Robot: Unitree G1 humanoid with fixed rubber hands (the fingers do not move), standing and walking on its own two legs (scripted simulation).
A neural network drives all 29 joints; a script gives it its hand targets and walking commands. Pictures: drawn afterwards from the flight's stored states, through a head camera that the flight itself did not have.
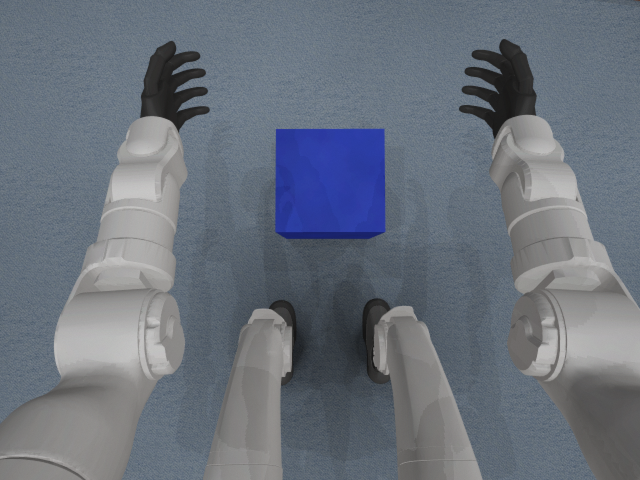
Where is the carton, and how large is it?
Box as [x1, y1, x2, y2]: [275, 129, 384, 238]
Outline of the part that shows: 276,129 276,232 286,238 369,238 384,231 384,129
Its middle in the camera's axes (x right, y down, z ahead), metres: +0.02 -0.11 +0.87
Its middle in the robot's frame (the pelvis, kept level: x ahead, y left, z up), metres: +0.48 +0.00 -0.52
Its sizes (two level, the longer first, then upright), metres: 0.210 0.200 0.250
